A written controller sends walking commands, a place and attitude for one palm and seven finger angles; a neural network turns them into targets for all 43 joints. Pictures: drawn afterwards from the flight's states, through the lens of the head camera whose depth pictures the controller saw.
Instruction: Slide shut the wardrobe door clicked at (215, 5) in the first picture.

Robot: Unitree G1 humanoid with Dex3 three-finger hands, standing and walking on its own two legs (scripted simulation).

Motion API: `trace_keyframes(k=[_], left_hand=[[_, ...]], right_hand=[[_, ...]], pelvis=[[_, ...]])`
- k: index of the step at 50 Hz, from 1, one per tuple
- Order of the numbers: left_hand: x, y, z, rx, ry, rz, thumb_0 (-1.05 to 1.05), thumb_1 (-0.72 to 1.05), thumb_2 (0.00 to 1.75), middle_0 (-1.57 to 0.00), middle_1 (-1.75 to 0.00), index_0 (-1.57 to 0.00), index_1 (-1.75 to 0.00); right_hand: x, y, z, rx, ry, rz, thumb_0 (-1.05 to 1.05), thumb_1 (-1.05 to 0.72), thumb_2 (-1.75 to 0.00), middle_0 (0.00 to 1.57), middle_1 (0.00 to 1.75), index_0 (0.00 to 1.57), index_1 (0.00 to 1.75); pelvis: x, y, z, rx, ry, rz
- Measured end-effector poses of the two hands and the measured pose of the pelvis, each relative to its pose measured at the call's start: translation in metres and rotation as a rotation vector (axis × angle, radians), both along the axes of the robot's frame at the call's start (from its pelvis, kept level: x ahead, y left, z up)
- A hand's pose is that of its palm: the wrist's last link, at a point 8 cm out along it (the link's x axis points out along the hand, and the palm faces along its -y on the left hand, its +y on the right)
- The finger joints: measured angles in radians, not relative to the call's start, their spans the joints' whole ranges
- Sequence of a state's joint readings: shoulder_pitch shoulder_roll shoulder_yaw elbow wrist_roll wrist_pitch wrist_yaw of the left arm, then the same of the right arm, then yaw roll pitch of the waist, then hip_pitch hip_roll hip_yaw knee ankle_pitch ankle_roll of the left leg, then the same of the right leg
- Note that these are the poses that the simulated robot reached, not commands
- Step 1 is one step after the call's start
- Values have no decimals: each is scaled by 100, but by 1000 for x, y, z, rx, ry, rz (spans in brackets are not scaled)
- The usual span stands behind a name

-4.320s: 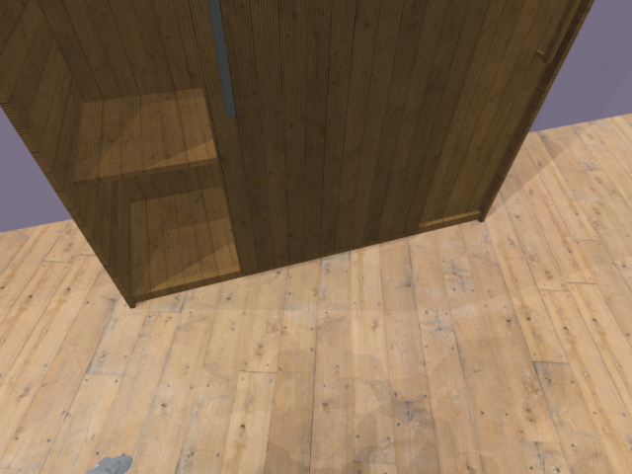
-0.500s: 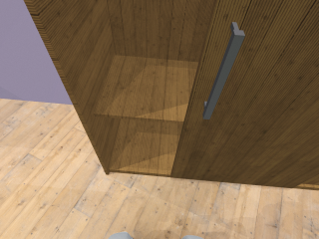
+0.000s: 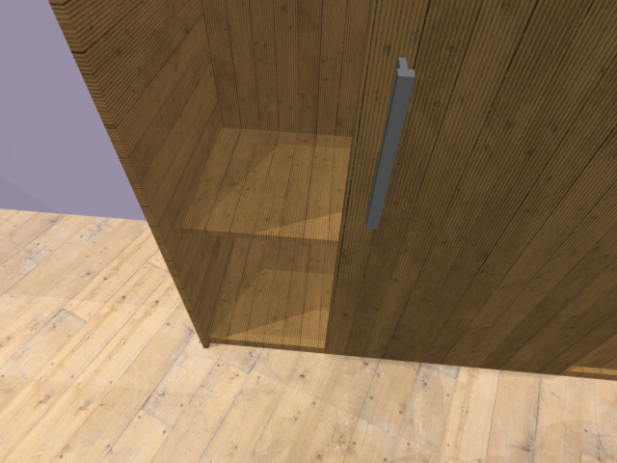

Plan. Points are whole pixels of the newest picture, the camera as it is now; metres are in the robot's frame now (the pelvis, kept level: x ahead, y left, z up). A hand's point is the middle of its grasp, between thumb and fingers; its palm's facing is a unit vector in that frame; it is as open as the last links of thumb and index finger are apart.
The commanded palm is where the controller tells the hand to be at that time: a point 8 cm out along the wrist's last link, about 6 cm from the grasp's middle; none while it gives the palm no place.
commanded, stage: come to a stop and stand still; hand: right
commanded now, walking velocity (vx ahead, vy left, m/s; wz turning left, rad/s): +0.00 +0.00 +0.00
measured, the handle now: (385, 154) +0.54 -0.08 +0.12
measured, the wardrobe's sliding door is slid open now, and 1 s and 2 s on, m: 0.40 0.40 0.40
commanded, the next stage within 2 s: look again from close up in 0.62 s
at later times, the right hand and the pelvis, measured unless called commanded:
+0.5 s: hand out of the picture -0.05 -0.13 -0.17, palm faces +0.03 +0.99 -0.15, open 7.4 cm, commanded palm none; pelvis -0.03 +0.02 +0.00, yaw +0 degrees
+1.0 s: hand out of the picture -0.01 -0.16 -0.18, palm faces +0.03 +0.98 -0.20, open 7.4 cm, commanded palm none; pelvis -0.01 +0.01 -0.01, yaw -1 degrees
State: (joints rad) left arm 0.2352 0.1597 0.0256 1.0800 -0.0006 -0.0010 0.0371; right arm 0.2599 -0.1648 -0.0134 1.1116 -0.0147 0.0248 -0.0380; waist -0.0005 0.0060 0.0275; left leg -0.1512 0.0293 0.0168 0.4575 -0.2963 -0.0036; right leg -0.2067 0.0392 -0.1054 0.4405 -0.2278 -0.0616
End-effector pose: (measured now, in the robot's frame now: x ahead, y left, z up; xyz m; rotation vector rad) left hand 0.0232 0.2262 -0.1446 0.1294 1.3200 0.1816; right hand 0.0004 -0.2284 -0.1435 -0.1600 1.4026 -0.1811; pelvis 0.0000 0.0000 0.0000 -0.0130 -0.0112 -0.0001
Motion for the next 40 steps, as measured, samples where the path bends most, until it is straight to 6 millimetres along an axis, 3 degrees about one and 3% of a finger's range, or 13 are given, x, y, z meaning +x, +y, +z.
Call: trace_keyframes(k=[6, 13, 20, 29, 40], left_hand=[[-34, -4, -2, -32, 58, 9, 1, 92, 90, -20, -30, -20, -30], [-73, -8, -1, -50, 135, 20, 0, 91, 90, -20, -30, -20, -30], [-97, -8, -1, -57, 180, 35, 0, 91, 90, -20, -30, -20, -30], [-98, -7, -2, -63, 175, 38, 0, 91, 90, -20, -30, -20, -30], [-68, -2, -7, -70, 110, -2, 0, 91, 90, -20, -30, -20, -30]], right_hand=[[-25, 15, 4, 21, 29, 9, 1, -91, -90, 20, 30, 20, 30], [-41, 32, 1, 52, 38, 1, 1, -91, -90, 20, 30, 20, 30], [-52, 44, -1, 69, 47, -9, 1, -91, -90, 20, 30, 20, 30], [-60, 52, -1, 72, 61, -18, 1, -91, -90, 20, 30, 20, 30], [-54, 51, -3, 56, 33, 1, 1, -91, -90, 20, 30, 20, 30]], pelvis=[[-10, 3, 4, 6, -18, 2], [-20, 9, 5, 6, -22, -2], [-25, 14, 5, 6, -16, -6], [-26, 20, 4, 7, -12, -6], [-24, 21, -2, 33, 6, -19]])
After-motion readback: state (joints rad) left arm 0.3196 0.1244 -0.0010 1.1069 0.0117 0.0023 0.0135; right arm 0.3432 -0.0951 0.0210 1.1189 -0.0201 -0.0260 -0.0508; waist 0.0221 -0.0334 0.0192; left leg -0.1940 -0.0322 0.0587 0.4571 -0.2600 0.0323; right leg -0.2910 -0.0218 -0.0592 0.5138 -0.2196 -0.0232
